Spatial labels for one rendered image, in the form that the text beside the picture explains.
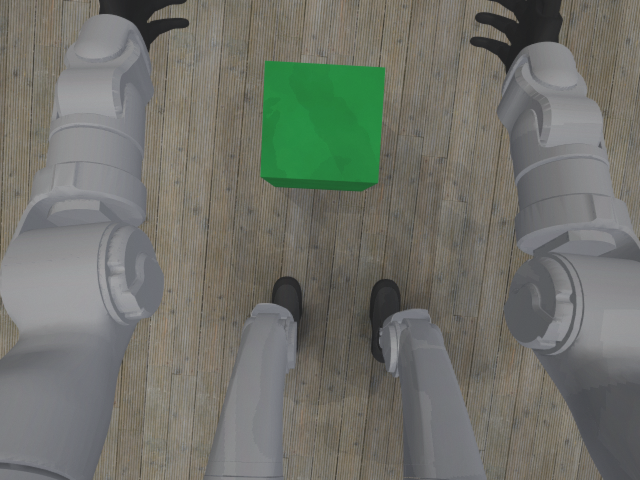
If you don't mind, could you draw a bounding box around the robot left forearm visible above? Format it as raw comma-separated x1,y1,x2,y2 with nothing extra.
0,14,154,322

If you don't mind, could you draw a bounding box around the robot right forearm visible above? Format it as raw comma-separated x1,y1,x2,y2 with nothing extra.
497,42,640,262

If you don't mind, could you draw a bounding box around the right robot hand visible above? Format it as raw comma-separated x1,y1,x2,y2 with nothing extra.
470,0,563,75

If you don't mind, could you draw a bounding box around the right robot shin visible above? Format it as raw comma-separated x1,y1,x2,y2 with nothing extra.
379,309,444,359

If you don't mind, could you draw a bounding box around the left robot upper arm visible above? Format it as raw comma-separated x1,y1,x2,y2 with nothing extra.
0,221,164,480

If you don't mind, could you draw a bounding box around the robot right foot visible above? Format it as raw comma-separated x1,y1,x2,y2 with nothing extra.
370,279,401,363

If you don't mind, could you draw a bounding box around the right robot upper arm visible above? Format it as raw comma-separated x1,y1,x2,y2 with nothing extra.
503,252,640,480

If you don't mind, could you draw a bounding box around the left robot hand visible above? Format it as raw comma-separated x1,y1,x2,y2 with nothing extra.
99,0,189,53

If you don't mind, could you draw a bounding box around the carton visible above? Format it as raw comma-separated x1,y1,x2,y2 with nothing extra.
260,61,385,191

